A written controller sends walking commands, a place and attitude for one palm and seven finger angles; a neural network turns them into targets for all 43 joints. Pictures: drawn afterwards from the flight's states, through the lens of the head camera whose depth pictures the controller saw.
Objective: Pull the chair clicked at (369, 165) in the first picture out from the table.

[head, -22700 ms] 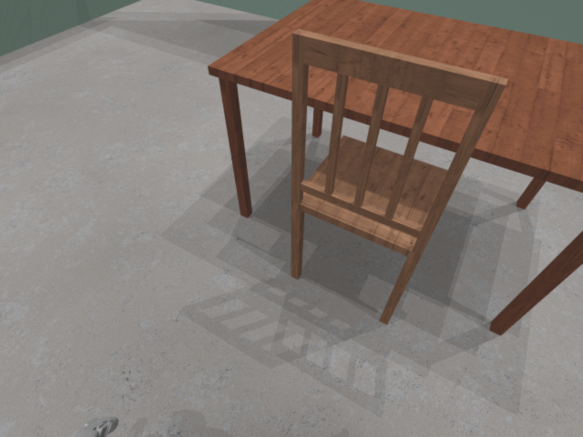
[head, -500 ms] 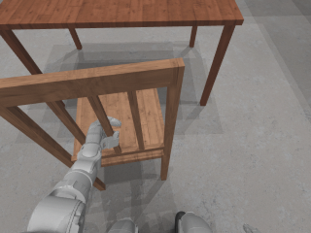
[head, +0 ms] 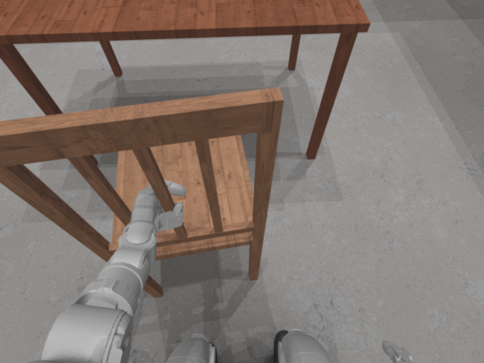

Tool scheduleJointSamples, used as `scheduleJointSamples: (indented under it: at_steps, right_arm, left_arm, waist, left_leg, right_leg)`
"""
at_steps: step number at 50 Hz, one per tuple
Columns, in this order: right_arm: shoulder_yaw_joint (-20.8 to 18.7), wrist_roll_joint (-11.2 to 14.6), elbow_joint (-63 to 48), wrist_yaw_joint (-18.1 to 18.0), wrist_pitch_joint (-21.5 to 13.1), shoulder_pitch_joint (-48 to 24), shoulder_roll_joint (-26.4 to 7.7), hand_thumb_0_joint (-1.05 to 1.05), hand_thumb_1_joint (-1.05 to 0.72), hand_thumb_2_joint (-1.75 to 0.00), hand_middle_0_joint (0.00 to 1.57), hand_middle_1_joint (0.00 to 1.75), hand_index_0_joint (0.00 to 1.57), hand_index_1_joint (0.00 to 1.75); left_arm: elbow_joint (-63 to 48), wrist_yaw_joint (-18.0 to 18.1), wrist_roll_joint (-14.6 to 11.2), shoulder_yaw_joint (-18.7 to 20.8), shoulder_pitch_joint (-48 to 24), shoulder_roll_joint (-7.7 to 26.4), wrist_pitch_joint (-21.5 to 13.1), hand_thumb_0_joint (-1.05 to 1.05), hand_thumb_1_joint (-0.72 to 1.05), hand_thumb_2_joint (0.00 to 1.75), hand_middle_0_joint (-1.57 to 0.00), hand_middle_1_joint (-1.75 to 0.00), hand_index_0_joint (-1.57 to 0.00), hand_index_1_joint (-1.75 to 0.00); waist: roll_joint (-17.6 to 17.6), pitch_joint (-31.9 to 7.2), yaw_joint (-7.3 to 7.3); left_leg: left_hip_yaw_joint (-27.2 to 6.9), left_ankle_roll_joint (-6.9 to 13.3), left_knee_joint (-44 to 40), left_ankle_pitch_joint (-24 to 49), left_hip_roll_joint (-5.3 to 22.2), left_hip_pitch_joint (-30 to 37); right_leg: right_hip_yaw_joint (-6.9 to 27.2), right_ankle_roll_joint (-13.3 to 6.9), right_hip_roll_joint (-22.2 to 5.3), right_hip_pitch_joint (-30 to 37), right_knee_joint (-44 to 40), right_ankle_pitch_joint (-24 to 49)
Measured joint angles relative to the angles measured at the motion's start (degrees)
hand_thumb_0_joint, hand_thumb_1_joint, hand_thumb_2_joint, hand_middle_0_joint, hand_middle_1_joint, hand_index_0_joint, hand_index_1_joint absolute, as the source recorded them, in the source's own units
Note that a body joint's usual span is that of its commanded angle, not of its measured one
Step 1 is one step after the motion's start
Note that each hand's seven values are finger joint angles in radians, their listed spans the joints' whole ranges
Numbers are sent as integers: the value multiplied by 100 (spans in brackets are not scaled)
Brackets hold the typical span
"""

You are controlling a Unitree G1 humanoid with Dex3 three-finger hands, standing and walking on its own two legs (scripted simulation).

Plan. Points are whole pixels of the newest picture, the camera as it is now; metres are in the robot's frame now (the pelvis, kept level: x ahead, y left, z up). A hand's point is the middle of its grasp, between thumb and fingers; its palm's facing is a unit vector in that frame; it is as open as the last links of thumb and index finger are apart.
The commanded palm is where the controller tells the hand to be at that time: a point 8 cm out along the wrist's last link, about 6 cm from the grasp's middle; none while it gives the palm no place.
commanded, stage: step backward, pulling the chair out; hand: left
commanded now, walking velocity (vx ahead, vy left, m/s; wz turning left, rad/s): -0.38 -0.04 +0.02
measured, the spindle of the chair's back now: (166, 200) +0.40 +0.15 -0.04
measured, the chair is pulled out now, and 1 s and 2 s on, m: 0.45 0.52 0.52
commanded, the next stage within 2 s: none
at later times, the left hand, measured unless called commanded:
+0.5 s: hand (174, 227) +0.35 +0.13 -0.05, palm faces -0.01 -0.98 -0.20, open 5.3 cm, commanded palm +0.35 +0.18 -0.04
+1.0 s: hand (171, 249) +0.31 +0.13 -0.05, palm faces -0.01 -0.98 -0.20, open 5.3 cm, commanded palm +0.32 +0.18 -0.04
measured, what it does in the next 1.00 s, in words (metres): shifts its weight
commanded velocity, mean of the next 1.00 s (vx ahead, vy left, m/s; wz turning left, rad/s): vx -0.31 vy -0.01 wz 0.03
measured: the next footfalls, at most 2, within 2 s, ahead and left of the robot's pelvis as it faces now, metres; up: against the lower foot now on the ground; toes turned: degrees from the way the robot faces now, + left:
none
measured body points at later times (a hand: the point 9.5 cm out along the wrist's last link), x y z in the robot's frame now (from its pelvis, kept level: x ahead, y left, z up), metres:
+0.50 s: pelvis -0.03 +0.01 +0.00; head +0.05 +0.00 +0.44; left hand +0.35 +0.18 -0.04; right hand +0.04 -0.28 -0.13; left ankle +0.00 +0.14 -0.72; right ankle +0.07 -0.14 -0.72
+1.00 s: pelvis -0.06 +0.00 +0.00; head +0.00 +0.00 +0.45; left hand +0.30 +0.18 -0.03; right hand +0.01 -0.27 -0.12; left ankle +0.00 +0.14 -0.72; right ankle +0.02 -0.14 -0.72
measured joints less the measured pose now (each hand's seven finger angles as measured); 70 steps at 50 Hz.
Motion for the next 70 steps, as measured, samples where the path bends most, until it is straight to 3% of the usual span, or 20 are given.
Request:
scheduleJointSamples:
  at_steps: [2, 6, 9, 13, 16, 20, 22, 23, 25, 28, 31, 37, 43, 49, 55, 64, 70]
  right_arm:
    - [-1, -6, 18, -30, 11, -6, -51, 0, -91, -90, 21, 30, 20, 30]
    - [-34, -53, -109, -17, 18, 117, -17, 0, -91, -90, 20, 30, 20, 30]
    - [-15, -76, -108, 43, -30, 166, 89, 0, -91, -90, 20, 30, 20, 30]
    - [27, -62, -93, 83, -68, 120, 216, 0, -91, -90, 20, 30, 20, 30]
    - [41, -33, -48, 69, -92, 72, 211, 0, -91, -90, 21, 30, 20, 30]
    - [8, -25, 50, 40, -75, 35, 1, 0, -91, -90, 21, 30, 20, 30]
    - [-2, -25, 97, 13, -65, 64, -129, 0, -91, -90, 21, 30, 20, 30]
    - [-14, -28, 115, -6, -47, 67, -166, 0, -91, -90, 21, 30, 20, 30]
    - [-47, -28, 77, -18, 24, 85, -161, 0, -91, -90, 20, 30, 20, 30]
    - [-76, -64, -80, 8, 63, 197, -106, 0, -91, -90, 20, 30, 20, 30]
    - [-45, -70, -105, 103, 40, 248, 16, 0, -91, -90, 20, 30, 20, 30]
    - [68, -16, -143, 123, 41, 21, 216, 0, -91, -90, 21, 30, 20, 30]
    - [55, 34, -171, 43, 121, -26, 83, 0, -91, -90, 21, 30, 20, 30]
    - [-6, 36, -145, -15, 118, 204, -66, 0, -91, -90, 20, 30, 20, 30]
    - [44, 59, -88, -8, 19, 329, 39, 0, -91, -90, 20, 30, 20, 30]
    - [66, 87, 21, -6, -18, 268, 11, 1, -91, -90, 21, 30, 20, 30]
    - [43, 58, -7, -47, 18, 236, -15, 1, -91, -90, 20, 30, 20, 30]
  left_arm:
    - [15, 17, 6, -33, -2, -18, 21, 5, 68, 78, -25, -119, -50, -145]
    - [-43, -10, 17, -116, 49, -21, 27, 4, 69, 77, -24, -119, -50, -145]
    - [-88, -45, 39, -125, 61, 15, -3, 5, 69, 77, -24, -120, -50, -145]
    - [-90, -64, 20, -36, 26, 105, -32, 5, 68, 78, -25, -120, -50, -145]
    - [-67, -36, -8, 65, 54, 143, -70, 5, 67, 79, -27, -119, -50, -145]
    - [9, 17, 5, 164, 74, 50, -77, 5, 67, 79, -27, -119, -50, -145]
    - [13, 26, 41, 115, 42, -18, -19, 5, 67, 78, -26, -119, -50, -145]
    - [-3, 24, 59, 69, 3, -38, 26, 5, 68, 78, -25, -120, -50, -145]
    - [-54, 21, 52, -38, -29, -35, 83, 5, 68, 77, -23, -120, -50, -145]
    - [-125, -28, 24, -131, 17, -39, 122, 5, 69, 76, -22, -120, -50, -145]
    - [-115, -76, 31, -139, 62, -19, 75, 5, 69, 76, -22, -121, -50, -145]
    - [-33, -94, -32, 69, 17, 133, 29, 6, 69, 78, -23, -118, -50, -145]
    - [6, -41, -64, 150, 69, 119, 106, 6, 68, 78, -23, -117, -50, -145]
    - [30, -47, -25, 14, 228, 5, 86, 6, 68, 78, -23, -118, -50, -145]
    - [33, -83, -64, -61, 326, 15, 64, 6, 68, 79, -23, -119, -50, -145]
    - [91, -50, -81, 16, 420, -42, 21, 6, 67, 80, -24, -118, -50, -145]
    - [86, -60, -23, -124, 415, -94, 49, 6, 67, 80, -24, -119, -50, -145]
  waist:
    - [-44, -10, -24]
    - [-65, -55, 86]
    - [-46, -13, 187]
    - [-5, 63, 206]
    - [8, 36, 136]
    - [9, -21, -7]
    - [17, -69, -62]
    - [-17, -58, -80]
    - [-155, -18, 18]
    - [-117, -32, 132]
    - [-43, -63, 252]
    - [0, 62, 160]
    - [-25, -41, 41]
    - [-64, -214, 158]
    - [-27, -235, 290]
    - [18, -313, 178]
    - [-37, -322, 293]
  left_leg:
    - [55, 65, -127, 292, -43, 56]
    - [142, 122, -172, 256, 9, 43]
    - [127, 76, -86, 226, 105, 17]
    - [72, -25, -27, 249, 202, -52]
    - [42, -53, 43, 189, 181, -150]
    - [-104, -5, 526, -729, -92, -82]
    - [-122, 20, 210, -570, -123, 210]
    - [-100, 63, 2, -71, -148, 261]
    - [13, 119, -115, 81, -199, 325]
    - [50, 139, -151, -41, -99, 320]
    - [42, 79, -106, -75, 49, 281]
    - [21, -43, -272, 124, 184, 275]
    - [44, -20, -214, 200, 92, 151]
    - [135, 57, -249, 223, 38, 180]
    - [122, 2, -141, 145, 123, 223]
    - [67, -15, -147, 131, 35, 240]
    - [151, 55, -282, 161, 12, 357]
  right_leg:
    - [44, 54, -49, 9, -11, 23]
    - [83, -33, -26, -43, 140, -406]
    - [57, 21, 38, 133, -24, 9]
    - [3, -18, 129, 57, 66, -74]
    - [-13, -76, 117, -58, 180, -110]
    - [13, -32, -25, -95, 178, -82]
    - [-17, 28, -99, -99, 141, -48]
    - [-28, 65, -154, -93, 123, -30]
    - [55, 81, -210, -72, 36, 29]
    - [67, -29, -116, 12, 206, -437]
    - [45, -1, 10, 373, -141, -167]
    - [20, 11, 142, 356, -301, -52]
    - [51, 18, 49, 170, -97, -66]
    - [116, 49, -20, 136, -51, -112]
    - [81, 29, 45, 184, 14, -97]
    - [29, 11, -48, 185, 132, -226]
    - [104, 86, -68, 272, -5, -163]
